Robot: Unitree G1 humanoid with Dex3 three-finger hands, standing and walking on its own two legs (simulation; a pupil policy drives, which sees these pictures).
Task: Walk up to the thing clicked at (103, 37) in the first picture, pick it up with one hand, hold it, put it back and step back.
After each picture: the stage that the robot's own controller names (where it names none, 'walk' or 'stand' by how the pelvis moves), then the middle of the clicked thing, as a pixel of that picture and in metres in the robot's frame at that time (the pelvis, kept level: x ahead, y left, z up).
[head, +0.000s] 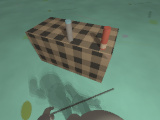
stand; (104, 38) +0.81 -0.08 +0.00
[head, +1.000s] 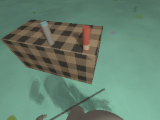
walk; (86, 39) +0.71 +0.14 +0.03
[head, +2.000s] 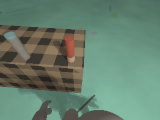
stand; (70, 51) +0.52 +0.21 +0.03
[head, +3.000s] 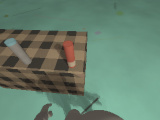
stand; (70, 55) +0.48 +0.20 +0.02
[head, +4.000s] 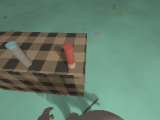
stand; (70, 57) +0.47 +0.21 +0.00
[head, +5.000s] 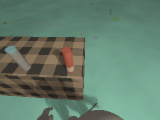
stand; (68, 61) +0.46 +0.22 +0.00
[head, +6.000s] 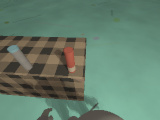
stand; (70, 61) +0.46 +0.21 +0.00
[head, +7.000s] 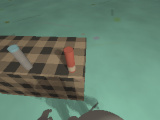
stand; (70, 61) +0.47 +0.21 +0.00
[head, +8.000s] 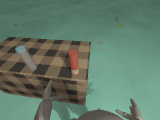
rise first; (74, 63) +0.46 +0.19 +0.00
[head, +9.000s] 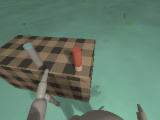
go down; (77, 60) +0.48 +0.18 +0.00
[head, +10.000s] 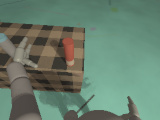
go down; (69, 54) +0.49 +0.16 +0.02
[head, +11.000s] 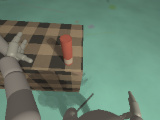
go down; (67, 52) +0.48 +0.17 +0.05
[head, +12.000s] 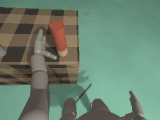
close in; (60, 42) +0.50 +0.18 +0.08
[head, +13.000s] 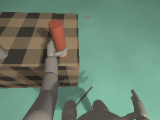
close; (59, 42) +0.51 +0.19 +0.09
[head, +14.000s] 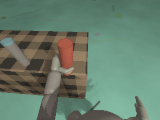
lift; (66, 60) +0.35 +0.17 +0.15
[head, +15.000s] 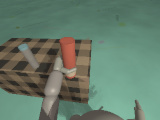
hold; (69, 60) +0.32 +0.16 +0.19
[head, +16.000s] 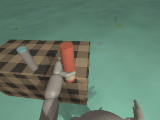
hold; (68, 64) +0.32 +0.16 +0.17
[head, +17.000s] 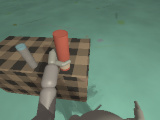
crouch; (63, 53) +0.36 +0.19 +0.21
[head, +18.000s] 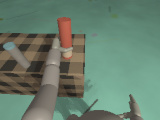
lower; (66, 40) +0.47 +0.17 +0.20
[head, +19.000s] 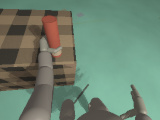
lower; (53, 40) +0.52 +0.19 +0.10
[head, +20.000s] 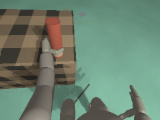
lower; (56, 41) +0.51 +0.18 +0.10
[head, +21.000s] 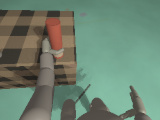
lower; (56, 41) +0.50 +0.19 +0.10
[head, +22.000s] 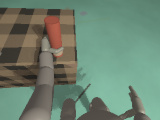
lower; (55, 40) +0.51 +0.19 +0.10
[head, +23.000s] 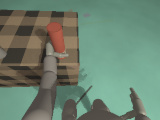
open; (58, 44) +0.48 +0.19 +0.09
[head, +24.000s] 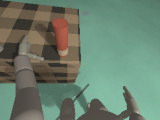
sink last; (61, 41) +0.49 +0.18 +0.09
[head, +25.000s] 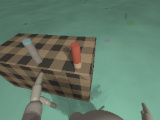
sink last; (76, 57) +0.49 +0.19 +0.05
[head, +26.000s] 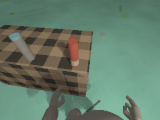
stand; (74, 54) +0.48 +0.18 +0.06
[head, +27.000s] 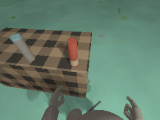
stand; (73, 54) +0.49 +0.19 +0.06
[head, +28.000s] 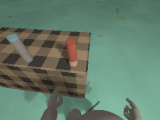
stand; (72, 54) +0.48 +0.18 +0.06
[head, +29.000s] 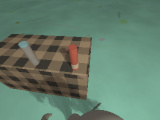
stand; (74, 58) +0.50 +0.19 +0.01
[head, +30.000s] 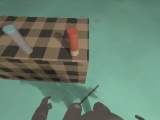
walk; (73, 44) +0.54 +0.18 +0.02
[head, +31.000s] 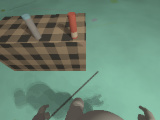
walk; (73, 26) +0.81 +0.25 +0.04
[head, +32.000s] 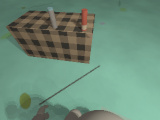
stand; (84, 20) +1.09 +0.21 +0.02
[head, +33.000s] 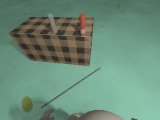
stand; (82, 24) +1.08 +0.21 +0.00
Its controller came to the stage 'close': yes
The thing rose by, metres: 0.20
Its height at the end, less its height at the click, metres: +0.00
